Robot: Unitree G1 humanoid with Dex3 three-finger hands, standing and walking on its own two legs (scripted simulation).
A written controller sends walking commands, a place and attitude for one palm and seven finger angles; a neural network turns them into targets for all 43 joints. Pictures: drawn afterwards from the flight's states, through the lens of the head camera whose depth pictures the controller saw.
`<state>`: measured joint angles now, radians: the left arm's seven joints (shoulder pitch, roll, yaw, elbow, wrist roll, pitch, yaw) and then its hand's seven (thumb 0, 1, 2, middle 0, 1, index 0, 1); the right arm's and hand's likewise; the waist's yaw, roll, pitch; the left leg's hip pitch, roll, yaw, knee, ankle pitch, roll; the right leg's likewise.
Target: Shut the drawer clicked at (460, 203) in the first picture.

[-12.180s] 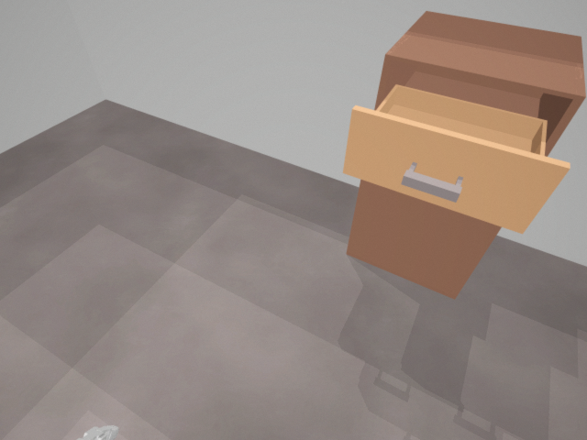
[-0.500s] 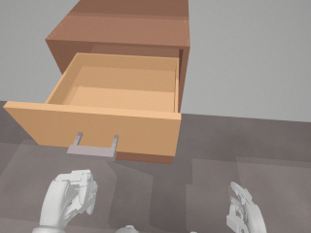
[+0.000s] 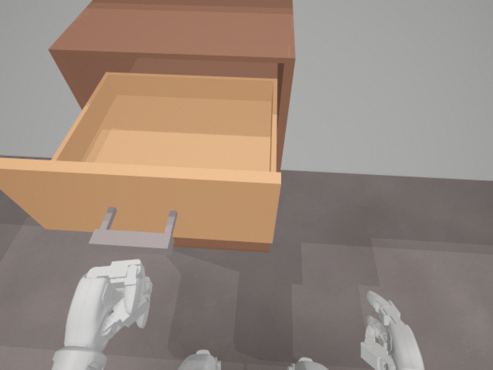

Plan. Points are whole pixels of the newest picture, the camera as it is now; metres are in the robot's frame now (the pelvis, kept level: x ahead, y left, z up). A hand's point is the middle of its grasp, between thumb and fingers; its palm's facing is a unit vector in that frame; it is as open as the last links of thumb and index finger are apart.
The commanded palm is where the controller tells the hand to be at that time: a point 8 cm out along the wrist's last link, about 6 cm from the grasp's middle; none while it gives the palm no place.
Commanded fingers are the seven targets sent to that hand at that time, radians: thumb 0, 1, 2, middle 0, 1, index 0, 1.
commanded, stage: bring the fist close to the handle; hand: left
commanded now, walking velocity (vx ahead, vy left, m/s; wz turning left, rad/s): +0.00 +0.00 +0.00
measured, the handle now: (137, 228) +0.32 +0.19 +0.06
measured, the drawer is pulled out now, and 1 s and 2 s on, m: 0.28 0.23 0.13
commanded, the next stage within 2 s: push the drawer shut in 0.16 s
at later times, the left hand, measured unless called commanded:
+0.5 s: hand (150, 289) +0.23 +0.14 +0.06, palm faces -0.04 -1.00 -0.06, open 3.3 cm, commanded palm +0.21 +0.20 +0.06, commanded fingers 0.00 0.90 0.90 -1.40 -1.60 -1.40 -1.60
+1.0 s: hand (162, 248) +0.29 +0.14 +0.06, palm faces -0.07 -1.00 -0.06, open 3.0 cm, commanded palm +0.27 +0.20 +0.06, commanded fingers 0.00 0.90 0.90 -1.40 -1.60 -1.40 -1.60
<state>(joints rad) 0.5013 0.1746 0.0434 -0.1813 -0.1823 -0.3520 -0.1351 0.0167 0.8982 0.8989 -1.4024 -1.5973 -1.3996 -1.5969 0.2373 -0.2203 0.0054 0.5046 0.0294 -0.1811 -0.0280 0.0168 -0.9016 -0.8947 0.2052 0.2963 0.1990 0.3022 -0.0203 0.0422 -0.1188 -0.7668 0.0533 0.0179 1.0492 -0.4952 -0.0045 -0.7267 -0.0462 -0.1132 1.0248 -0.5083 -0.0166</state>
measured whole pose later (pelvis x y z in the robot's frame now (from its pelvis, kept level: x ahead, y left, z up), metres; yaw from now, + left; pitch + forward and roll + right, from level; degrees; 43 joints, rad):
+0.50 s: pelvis +0.00 +0.00 +0.00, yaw +0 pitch +13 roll -1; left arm 0.42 0.19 0.04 -0.13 -0.19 -0.35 -0.14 0.02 0.90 0.90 -1.40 -1.60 -1.40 -1.60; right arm 0.23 -0.24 0.02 0.49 0.03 -0.17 -0.04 0.02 -0.90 -0.89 0.21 0.30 0.20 0.30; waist -0.03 0.05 -0.12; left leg -0.79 0.05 0.01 1.07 -0.50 -0.01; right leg -0.74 -0.04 -0.12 1.04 -0.52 -0.02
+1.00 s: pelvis +0.00 +0.00 +0.00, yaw +0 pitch +13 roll -1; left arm 0.10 0.20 0.05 0.10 -0.17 -0.31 -0.12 -0.02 0.86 0.92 -1.40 -1.60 -1.40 -1.60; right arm 0.23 -0.25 0.03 0.55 0.03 -0.15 -0.03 0.02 -0.90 -0.89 0.21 0.30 0.20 0.30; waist -0.04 0.04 -0.10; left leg -0.77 0.05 0.02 1.02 -0.47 0.00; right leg -0.73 -0.05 -0.11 1.00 -0.48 -0.01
